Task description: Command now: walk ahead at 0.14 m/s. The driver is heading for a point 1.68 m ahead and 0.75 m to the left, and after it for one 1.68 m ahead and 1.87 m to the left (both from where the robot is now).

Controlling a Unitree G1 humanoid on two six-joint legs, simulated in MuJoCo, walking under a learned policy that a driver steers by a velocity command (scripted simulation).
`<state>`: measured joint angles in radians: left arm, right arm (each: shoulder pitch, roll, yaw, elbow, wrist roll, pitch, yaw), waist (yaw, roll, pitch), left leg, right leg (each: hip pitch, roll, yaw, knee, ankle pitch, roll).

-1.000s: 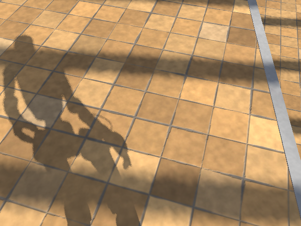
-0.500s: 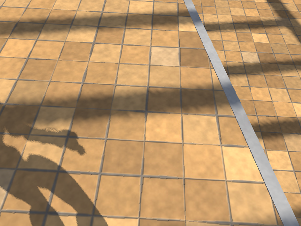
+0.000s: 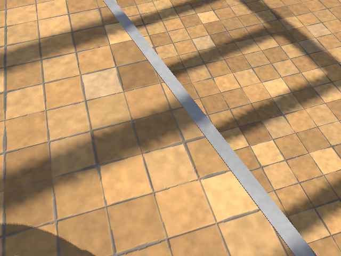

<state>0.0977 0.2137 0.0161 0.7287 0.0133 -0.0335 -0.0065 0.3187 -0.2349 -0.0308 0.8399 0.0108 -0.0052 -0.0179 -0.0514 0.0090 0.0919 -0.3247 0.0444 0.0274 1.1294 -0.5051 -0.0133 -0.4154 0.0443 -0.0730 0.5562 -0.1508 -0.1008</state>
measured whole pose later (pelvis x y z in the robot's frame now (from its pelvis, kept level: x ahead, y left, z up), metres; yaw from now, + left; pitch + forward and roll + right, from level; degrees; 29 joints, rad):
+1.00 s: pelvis +0.03 +0.00 +0.01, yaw +33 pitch +0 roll +1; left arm 0.17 0.26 0.03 0.71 0.02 0.02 0.04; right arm 0.21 -0.32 -0.09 0.75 -0.02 0.06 0.00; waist -0.03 0.05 0.06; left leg -0.39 -0.14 -0.16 0.82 -0.46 0.02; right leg -0.26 0.03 0.01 0.50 -0.24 -0.04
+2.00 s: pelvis +0.00 -0.01 +0.02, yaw +41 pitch -2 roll +0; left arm 0.25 0.21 0.02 1.03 0.01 0.01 0.02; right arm 0.23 -0.22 -0.01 1.05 -0.01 0.00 -0.03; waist 0.00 -0.01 0.04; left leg -0.14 -0.04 -0.03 0.38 -0.21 0.03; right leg -0.14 0.00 0.00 0.40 -0.23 -0.01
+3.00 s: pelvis +0.17 +0.16 +0.00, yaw +41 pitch +2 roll +0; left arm -0.03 0.18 0.03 0.90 0.02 -0.05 -0.02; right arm 0.53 -0.14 0.00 1.13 -0.02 -0.10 -0.02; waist -0.06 0.00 0.06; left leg 0.17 -0.04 0.03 0.22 -0.41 0.05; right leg -0.55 0.01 -0.13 0.59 -0.13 -0.10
